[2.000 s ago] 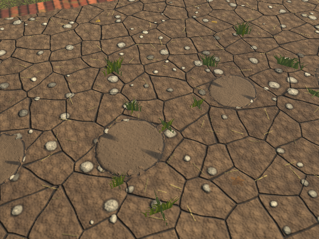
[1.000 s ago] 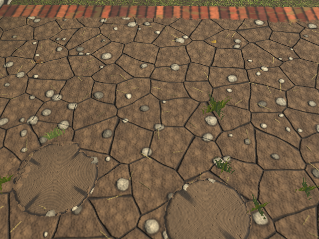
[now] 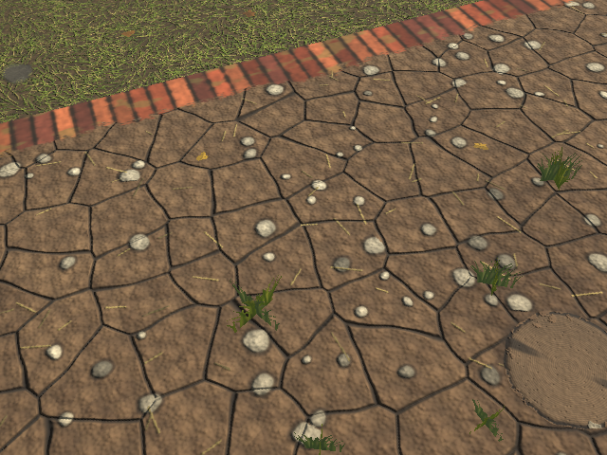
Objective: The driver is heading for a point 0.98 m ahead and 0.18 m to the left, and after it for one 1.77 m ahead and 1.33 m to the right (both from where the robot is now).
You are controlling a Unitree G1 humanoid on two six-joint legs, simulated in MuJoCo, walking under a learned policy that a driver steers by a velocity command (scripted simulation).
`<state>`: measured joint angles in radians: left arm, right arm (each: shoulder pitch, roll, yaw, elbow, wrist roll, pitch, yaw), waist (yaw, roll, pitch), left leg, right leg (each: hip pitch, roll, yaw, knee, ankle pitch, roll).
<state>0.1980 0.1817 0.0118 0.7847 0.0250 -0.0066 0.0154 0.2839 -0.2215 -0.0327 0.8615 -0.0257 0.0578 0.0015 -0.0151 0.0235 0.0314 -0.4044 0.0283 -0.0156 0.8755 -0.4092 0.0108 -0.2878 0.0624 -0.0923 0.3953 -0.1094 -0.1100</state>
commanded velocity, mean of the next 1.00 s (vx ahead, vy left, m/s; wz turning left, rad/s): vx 0.42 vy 0.00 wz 0.25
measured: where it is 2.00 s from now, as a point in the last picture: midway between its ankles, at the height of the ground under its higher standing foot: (267, 292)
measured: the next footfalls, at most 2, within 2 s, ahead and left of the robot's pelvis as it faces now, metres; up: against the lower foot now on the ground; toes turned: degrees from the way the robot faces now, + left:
left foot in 0.20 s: +0.00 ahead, +0.11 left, +0.00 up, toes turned +9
right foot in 0.64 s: +0.37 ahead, +0.00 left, +0.00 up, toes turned +21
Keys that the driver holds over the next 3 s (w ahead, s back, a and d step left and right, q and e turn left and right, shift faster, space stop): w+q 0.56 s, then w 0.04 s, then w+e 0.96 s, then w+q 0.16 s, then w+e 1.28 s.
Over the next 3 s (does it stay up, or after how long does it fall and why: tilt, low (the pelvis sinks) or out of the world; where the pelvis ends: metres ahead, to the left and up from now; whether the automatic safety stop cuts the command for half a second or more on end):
stays up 1.35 -0.13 0.01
